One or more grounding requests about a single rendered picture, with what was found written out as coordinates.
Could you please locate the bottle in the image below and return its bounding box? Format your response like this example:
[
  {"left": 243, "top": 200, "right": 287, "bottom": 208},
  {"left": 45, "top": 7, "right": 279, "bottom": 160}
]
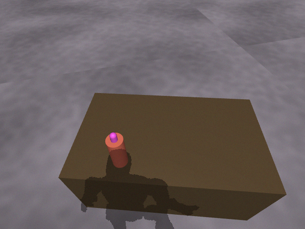
[{"left": 105, "top": 132, "right": 128, "bottom": 168}]

